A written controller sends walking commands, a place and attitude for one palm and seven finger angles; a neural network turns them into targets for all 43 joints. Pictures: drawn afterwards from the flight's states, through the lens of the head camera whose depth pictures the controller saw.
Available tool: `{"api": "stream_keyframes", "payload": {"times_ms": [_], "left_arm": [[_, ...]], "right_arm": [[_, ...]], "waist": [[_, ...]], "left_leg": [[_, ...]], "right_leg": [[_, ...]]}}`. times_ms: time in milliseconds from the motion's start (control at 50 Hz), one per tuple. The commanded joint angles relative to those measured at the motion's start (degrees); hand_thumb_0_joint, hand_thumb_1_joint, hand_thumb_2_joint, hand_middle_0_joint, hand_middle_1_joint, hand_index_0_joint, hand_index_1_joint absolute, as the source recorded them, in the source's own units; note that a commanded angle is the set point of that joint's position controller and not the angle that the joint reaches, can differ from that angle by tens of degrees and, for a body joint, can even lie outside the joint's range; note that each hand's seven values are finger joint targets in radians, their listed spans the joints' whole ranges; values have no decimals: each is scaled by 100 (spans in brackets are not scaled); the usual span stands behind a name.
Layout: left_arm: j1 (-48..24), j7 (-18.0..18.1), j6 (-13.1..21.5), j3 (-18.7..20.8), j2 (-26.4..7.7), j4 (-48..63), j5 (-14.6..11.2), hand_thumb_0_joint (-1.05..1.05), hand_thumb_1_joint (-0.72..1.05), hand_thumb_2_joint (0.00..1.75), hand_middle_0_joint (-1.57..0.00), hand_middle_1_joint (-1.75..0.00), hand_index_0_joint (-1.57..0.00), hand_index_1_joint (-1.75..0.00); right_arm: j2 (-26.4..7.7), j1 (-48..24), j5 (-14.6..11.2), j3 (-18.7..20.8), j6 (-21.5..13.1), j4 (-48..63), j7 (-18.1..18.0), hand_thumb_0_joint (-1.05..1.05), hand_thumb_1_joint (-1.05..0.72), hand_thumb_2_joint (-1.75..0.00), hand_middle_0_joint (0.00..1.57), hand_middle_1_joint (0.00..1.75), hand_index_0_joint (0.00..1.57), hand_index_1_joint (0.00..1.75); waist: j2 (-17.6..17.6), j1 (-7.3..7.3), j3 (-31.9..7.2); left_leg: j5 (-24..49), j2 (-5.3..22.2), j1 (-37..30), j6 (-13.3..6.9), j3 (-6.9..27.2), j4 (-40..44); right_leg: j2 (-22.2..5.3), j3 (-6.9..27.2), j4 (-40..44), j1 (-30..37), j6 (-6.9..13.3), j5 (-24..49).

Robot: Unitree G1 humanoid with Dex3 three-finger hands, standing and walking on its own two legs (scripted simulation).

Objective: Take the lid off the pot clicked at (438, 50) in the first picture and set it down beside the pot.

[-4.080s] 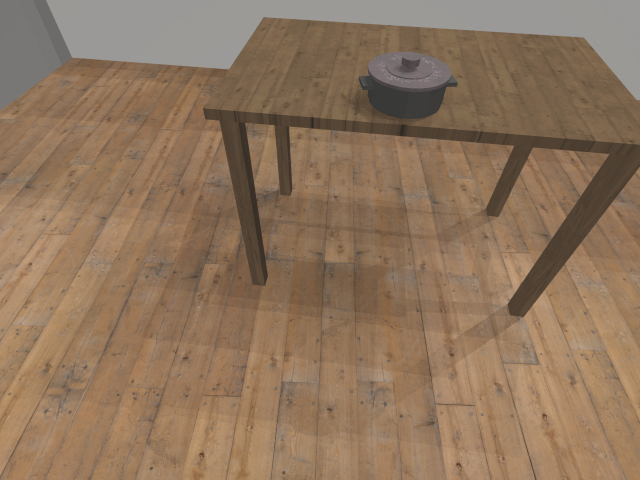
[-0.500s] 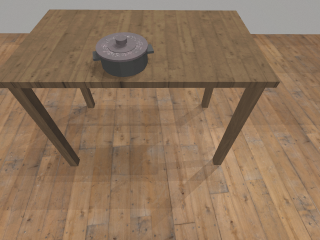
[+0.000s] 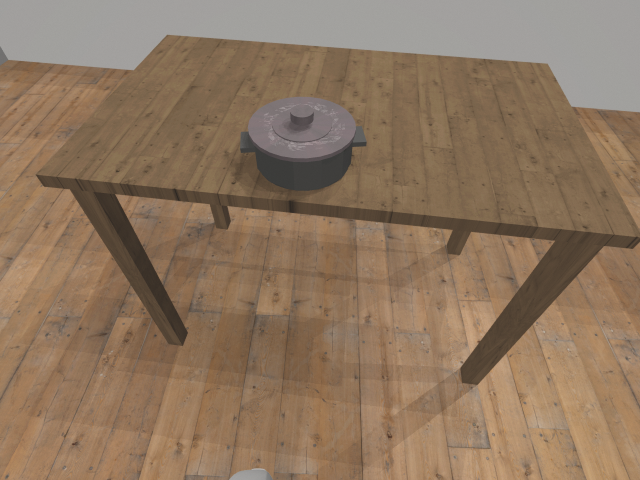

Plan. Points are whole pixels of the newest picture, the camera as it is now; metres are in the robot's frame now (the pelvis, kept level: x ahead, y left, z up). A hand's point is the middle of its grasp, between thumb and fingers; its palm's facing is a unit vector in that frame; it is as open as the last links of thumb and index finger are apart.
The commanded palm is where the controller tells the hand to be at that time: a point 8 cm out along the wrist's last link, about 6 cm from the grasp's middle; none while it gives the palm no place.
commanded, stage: take the last steps up to it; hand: left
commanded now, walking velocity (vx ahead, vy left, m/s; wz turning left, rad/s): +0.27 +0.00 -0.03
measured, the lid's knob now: (302, 115) +0.68 +0.11 +0.09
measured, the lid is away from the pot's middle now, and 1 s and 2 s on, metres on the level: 0.00 0.00 0.00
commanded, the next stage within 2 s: come to a stop and stand still in 0.32 s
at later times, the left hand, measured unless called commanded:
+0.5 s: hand (221, 378) +0.29 +0.20 -0.17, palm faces -0.04 -0.97 -0.22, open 7.3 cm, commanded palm none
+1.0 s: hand (175, 416) +0.22 +0.26 -0.19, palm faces +0.02 -0.98 -0.20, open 7.3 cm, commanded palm none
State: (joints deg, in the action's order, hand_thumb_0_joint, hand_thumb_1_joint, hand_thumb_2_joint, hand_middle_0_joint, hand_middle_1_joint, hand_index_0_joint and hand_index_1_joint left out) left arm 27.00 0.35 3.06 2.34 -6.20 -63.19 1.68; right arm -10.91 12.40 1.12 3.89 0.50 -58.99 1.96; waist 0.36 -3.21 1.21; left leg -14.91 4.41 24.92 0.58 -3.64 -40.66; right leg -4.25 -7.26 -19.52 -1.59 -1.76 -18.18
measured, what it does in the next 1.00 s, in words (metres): walks ahead: left foot, then right foot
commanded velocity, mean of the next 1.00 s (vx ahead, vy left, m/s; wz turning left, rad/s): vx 0.01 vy -0.03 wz -0.01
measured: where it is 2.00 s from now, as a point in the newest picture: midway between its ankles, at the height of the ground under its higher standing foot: outside the picture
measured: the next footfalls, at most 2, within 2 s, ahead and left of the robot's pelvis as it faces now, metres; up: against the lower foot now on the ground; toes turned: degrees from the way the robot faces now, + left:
left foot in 0.06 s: +0.11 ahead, +0.14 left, +0.00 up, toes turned +5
right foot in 0.50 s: +0.29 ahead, -0.09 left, +0.00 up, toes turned -9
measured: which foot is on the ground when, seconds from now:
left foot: up 0.00-0.04, down 0.06-0.50, up 0.52-0.88, down 0.90-1.00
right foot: down 0.00-0.06, up 0.08-0.48, down 0.50-0.90, up 0.92-1.00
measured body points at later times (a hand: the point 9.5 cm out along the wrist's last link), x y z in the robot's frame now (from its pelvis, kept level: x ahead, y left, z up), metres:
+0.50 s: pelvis +0.17 +0.02 -0.02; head +0.18 +0.00 +0.43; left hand +0.29 +0.25 -0.15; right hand +0.11 -0.20 -0.18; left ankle +0.07 +0.14 -0.74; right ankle +0.25 -0.09 -0.75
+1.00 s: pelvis +0.17 +0.06 +0.00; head +0.18 +0.10 +0.45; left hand +0.22 +0.31 -0.17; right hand +0.20 -0.17 -0.14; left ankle +0.18 +0.16 -0.74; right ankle +0.20 -0.08 -0.70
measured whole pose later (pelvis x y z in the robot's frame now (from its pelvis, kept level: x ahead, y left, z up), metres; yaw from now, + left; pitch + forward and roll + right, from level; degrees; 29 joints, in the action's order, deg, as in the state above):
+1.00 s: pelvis +0.17 +0.06 +0.00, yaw -3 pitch +0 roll -1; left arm 13.0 1.3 -3.4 4.3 -13.2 -57.6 1.0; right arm -7.6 13.7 1.5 1.6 0.6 -57.2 -1.7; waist 3.2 0.0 1.0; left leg -15.2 -0.3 13.8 -1.9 -0.2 -29.2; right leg 0.3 1.2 -47.1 -25.5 -1.2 -20.7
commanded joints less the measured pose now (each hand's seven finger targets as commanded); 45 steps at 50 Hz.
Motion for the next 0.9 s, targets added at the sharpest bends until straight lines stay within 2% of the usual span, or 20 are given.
{"api": "stream_keyframes", "payload": {"times_ms": [0, 20, 40, 60, 120, 180, 240, 380, 440, 460, 480, 500, 520, 580, 660, 760, 820, 840, 860, 880], "left_arm": [[16, 74, 36, 244, -1032, 146, -11, 0, 90, 90, -20, -30, -20, -30], [115, 42, 21, 206, -731, 199, -56, 0, 90, 90, -20, -30, -20, -30], [104, 15, 23, 141, -505, 379, -78, 0, 90, 90, -20, -30, -20, -30], [-294, 37, 33, 146, -644, 529, -52, 0, 90, 90, -20, -30, -20, -30], [-582, -43, -21, 173, -571, 406, -26, 0, 90, 90, -20, -30, -20, -30], [-338, -61, -141, 166, -444, 379, -9, 0, 90, 90, -20, -30, -20, -30], [-556, -78, -205, 155, -460, 536, -11, 0, 90, 90, -20, -30, -20, -30], [-1548, -109, -192, 149, -590, 970, -22, 0, 90, 90, -20, -30, -20, -30], [-756, -50, -101, 176, -770, 748, -5, 0, 90, 90, -20, -30, -20, -30], [-279, 33, -22, 236, -1144, 579, 7, 0, 90, 90, -20, -30, -20, -30], [-134, 74, 0, 243, -1501, 534, -53, 0, 90, 90, -20, -30, -20, -30], [-255, 105, -31, 192, -1549, 585, -99, 0, 90, 90, -20, -30, -20, -30], [-584, 156, -46, 188, -1521, 643, -90, 0, 90, 90, -20, -30, -20, -30], [-1323, 277, -195, 177, -1245, 876, -47, 0, 90, 90, -20, -30, -20, -30], [-1545, 285, -301, 260, -1321, 998, -13, 0, 90, 90, -20, -30, -20, -30], [-1575, 255, -375, 324, -1408, 1151, 40, 0, 90, 90, -20, -30, -20, -30], [-1676, 225, -441, 307, -1336, 1145, -19, 0, 90, 90, -20, -30, -20, -30], [-1658, 201, -467, 248, -1176, 1155, -51, 0, 90, 90, -20, -30, -20, -30], [-1483, 173, -500, 175, -836, 1197, -100, 0, 90, 90, -20, -30, -20, -30], [-1463, 165, -489, 137, -725, 1202, -106, 0, 90, 90, -20, -30, -20, -30]], "right_arm": [[-332, 611, 3, 17, -377, 215, -102, 0, -90, -90, 20, 30, 20, 30], [-909, 1395, 63, 153, -420, 39, -192, 0, -90, -90, 20, 30, 20, 30], [-1413, 1994, 63, 258, -393, -70, -264, 0, -90, -90, 20, 30, 20, 30], [-1302, 1898, 42, 207, -340, -83, -304, 0, -90, -90, 20, 30, 20, 30], [-475, 820, 3, -19, -448, 146, -339, 0, -90, -90, 20, 30, 20, 30], [-266, 750, -25, -52, -564, 143, -364, 0, -90, -90, 20, 30, 20, 30], [-378, 733, -37, -64, -578, 152, -364, 0, -90, -90, 20, 30, 20, 30], [-601, 921, 40, -8, -417, 10, -349, 0, -90, -90, 20, 30, 20, 30], [-472, 816, 10, -98, -348, -49, -370, 0, -90, -90, 20, 30, 20, 30], [-258, 939, -49, -139, -350, -57, -364, 0, -90, -90, 20, 30, 20, 30], [-151, 1261, -116, -129, -280, -42, -381, 0, -90, -90, 20, 30, 20, 30], [-139, 1170, -124, -119, -162, -16, -456, 0, -90, -90, 20, 30, 20, 30], [-109, 1072, -140, -117, -69, -29, -451, 0, -90, -90, 20, 30, 20, 30], [-58, 885, -118, -88, 104, -102, -441, 0, -90, -90, 20, 30, 20, 30], [-63, 777, -67, -20, 245, 47, -369, 0, -90, -90, 20, 30, 20, 30], [-23, 615, -64, -4, 171, 294, -310, 0, -90, -90, 20, 30, 20, 30], [-10, 1030, -53, -28, 65, 202, -304, 0, -90, -90, 20, 30, 20, 30], [-114, 1120, -46, -41, 14, 171, -302, 0, -90, -90, 20, 30, 20, 30], [-498, 947, 24, 15, -49, 318, -309, 0, -90, -90, 20, 30, 20, 30], [-813, 461, 74, -8, -55, 570, -344, 0, -90, -90, 20, 30, 20, 30]], "waist": [[471, 566, 119], [-863, 859, -374], [-1998, 958, -630], [-1318, 979, -502], [-620, 492, 356], [-756, 250, 169], [-615, 183, 211], [-696, 437, 450], [-198, 20, 94], [539, -106, -434], [1078, 63, -818], [793, 60, -788], [1237, 150, -838], [472, 309, -608], [663, 328, -439], [835, 291, -571], [895, 523, -554], [390, 561, -366], [-1056, 492, -94], [-1618, 409, 265]], "left_leg": [[215, -332, -1965, -177, -377, 1347], [-248, 641, -3124, -431, 909, 1770], [-169, 1880, -3611, -923, 2802, 2574], [-339, 2032, -3315, -1236, 2914, 2734], [430, 1546, -1798, -1139, 1619, 2960], [2256, 1147, -1801, -1060, 536, 2862], [2565, 1110, -1864, -1121, 314, 2937], [2276, 1109, -1939, -1028, 259, 2482], [2268, 632, -1429, -605, 47, 1142], [1240, 179, -662, -275, -148, 157], [-1363, -384, -447, 21, -269, -741], [-2324, -365, -608, 14, 120, -1379], [-2298, -275, -564, 29, 371, -1736], [-1818, -232, -447, 122, 480, -1865], [-1403, -340, -393, 192, 382, -1960], [-1160, -405, -558, 146, 225, -808], [-32, -477, -1570, 56, 62, 921], [29, -286, -1791, 3, 382, 1666], [-649, 725, -1374, -322, 1855, 2647], [-1178, 1490, -389, -720, 2801, 3362]], "right_leg": [[-776, 430, -728, -1230, 694, 1058], [-328, 90, -2238, -2088, 467, 271], [280, -64, -3897, -3247, 244, -1498], [145, 469, -4750, -3595, 373, -1444], [-378, 740, -5081, -3537, 290, -230], [-325, 598, -4467, -3207, 134, 204], [-317, 526, -3745, -3201, 65, 484], [-47, 159, -1993, -2512, 174, 572], [147, 144, -869, -749, 213, 1541], [-628, 1164, -935, 381, 454, 3580], [-1808, 2237, -499, 545, 1175, 5256], [-2071, 2233, -365, 48, 1575, 6121], [-1991, 2306, -317, -285, 1690, 5926], [-1601, 1591, -288, -773, 1587, 4986], [-1490, 1452, 16, -1382, 1482, 3780], [-1253, 1470, 38, -1278, 1337, 2394], [-867, 1327, -116, -1870, 869, 600], [-584, 1152, -541, -2236, 610, -117], [45, 729, -1417, -2683, 256, -685], [397, 576, -2148, -2539, 78, -878]]}}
